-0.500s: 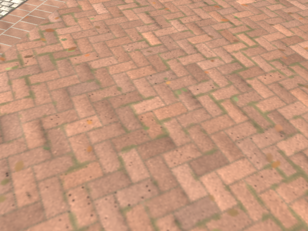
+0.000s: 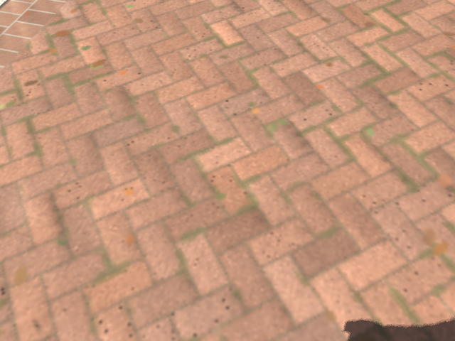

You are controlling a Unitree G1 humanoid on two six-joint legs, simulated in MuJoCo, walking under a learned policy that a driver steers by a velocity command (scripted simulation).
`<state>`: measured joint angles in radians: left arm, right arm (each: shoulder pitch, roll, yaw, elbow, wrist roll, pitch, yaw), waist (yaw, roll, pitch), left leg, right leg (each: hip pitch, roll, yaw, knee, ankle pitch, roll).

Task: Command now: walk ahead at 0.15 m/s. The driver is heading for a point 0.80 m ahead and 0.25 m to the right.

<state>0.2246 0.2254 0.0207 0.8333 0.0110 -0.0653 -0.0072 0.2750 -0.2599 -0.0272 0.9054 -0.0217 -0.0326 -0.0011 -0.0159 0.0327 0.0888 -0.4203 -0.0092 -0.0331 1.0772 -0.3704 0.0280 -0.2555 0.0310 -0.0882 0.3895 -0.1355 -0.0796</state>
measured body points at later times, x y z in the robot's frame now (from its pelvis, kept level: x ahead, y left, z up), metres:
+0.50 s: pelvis +0.08 +0.02 +0.00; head +0.08 +0.03 +0.45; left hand +0.09 +0.26 -0.16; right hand +0.12 -0.22 -0.15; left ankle +0.10 +0.12 -0.74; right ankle +0.05 -0.07 -0.74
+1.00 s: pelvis +0.19 -0.07 +0.00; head +0.20 -0.09 +0.45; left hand +0.27 +0.18 -0.13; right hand +0.23 -0.33 -0.15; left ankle +0.20 +0.08 -0.67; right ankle +0.16 -0.12 -0.74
